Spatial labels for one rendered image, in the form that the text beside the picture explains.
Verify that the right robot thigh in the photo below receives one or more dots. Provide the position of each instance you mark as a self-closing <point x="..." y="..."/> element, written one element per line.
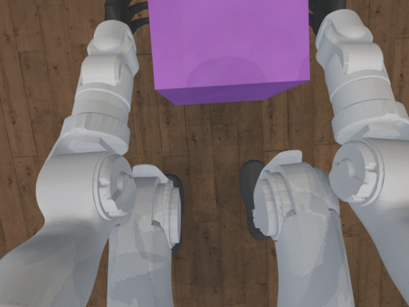
<point x="311" y="256"/>

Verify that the right robot hand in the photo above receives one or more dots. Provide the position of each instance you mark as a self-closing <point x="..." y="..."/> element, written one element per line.
<point x="321" y="8"/>

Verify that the right robot upper arm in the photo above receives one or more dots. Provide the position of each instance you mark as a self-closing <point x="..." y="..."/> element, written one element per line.
<point x="372" y="175"/>

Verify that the left robot upper arm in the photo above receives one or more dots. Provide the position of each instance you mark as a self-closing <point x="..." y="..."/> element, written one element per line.
<point x="81" y="196"/>

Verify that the carton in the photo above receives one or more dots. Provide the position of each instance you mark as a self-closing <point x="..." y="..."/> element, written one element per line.
<point x="213" y="51"/>

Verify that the left robot foot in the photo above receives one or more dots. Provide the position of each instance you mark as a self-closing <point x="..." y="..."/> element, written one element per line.
<point x="177" y="183"/>

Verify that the left robot hand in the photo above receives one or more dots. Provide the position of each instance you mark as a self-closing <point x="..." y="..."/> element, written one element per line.
<point x="121" y="11"/>

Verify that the right robot forearm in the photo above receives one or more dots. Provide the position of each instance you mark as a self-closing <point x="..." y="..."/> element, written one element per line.
<point x="357" y="81"/>

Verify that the left robot forearm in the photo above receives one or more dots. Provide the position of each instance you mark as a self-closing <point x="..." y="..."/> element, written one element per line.
<point x="103" y="97"/>

